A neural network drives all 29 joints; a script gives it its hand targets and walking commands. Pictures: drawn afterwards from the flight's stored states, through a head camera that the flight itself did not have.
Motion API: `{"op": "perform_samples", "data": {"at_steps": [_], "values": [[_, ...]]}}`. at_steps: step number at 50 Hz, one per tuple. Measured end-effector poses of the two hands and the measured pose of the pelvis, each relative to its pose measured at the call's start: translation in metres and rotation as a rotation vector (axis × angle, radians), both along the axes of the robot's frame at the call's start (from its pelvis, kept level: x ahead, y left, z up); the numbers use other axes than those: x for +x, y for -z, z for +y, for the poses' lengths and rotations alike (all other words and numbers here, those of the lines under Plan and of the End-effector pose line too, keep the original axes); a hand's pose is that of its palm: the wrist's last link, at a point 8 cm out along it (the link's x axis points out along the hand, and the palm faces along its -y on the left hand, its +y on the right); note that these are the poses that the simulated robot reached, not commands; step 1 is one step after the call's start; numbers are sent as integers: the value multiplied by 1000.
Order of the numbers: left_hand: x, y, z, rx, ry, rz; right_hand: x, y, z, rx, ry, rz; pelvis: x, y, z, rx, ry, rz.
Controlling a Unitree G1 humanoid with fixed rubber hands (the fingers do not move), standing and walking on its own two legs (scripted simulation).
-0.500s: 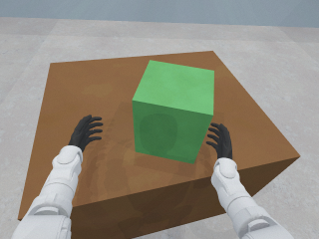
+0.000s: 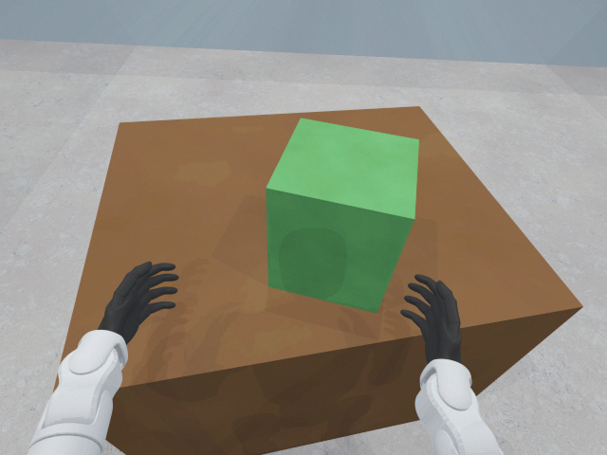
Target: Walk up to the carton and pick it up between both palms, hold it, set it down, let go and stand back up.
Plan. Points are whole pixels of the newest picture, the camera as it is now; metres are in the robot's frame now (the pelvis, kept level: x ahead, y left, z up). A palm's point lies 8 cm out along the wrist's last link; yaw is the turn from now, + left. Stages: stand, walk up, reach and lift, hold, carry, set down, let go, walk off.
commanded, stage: set down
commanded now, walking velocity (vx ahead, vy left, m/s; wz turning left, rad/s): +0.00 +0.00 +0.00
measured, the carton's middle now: (339, 217) +0.50 -0.12 +0.01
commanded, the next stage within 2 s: none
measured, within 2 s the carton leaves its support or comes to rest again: neither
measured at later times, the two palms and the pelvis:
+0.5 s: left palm (82, 408) +0.22 +0.25 +0.02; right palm (452, 398) +0.17 -0.18 +0.04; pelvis +0.00 +0.00 +0.00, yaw +0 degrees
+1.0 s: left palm (84, 419) +0.21 +0.25 -0.01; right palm (453, 395) +0.18 -0.19 +0.01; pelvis +0.02 -0.01 +0.00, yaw +0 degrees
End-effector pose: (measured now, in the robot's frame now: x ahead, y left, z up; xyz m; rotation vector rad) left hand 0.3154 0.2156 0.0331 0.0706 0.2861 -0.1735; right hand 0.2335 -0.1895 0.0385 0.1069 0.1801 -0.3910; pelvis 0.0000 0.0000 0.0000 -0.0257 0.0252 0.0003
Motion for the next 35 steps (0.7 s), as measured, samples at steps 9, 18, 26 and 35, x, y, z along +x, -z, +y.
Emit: {"op": "perform_samples", "data": {"at_steps": [9,18,26,35], "values": [[-39,5,9,2,1,21,-39,-1,2,29,16,39,-2,0,0,0,0,-15],[-80,9,25,17,-28,32,-65,-2,7,30,14,84,-2,0,0,0,0,-16],[-99,18,33,34,-52,60,-64,2,12,26,-16,110,-2,0,0,0,1,-16],[-96,24,35,86,-61,84,-57,5,8,18,-37,127,4,0,0,1,1,-7]]}}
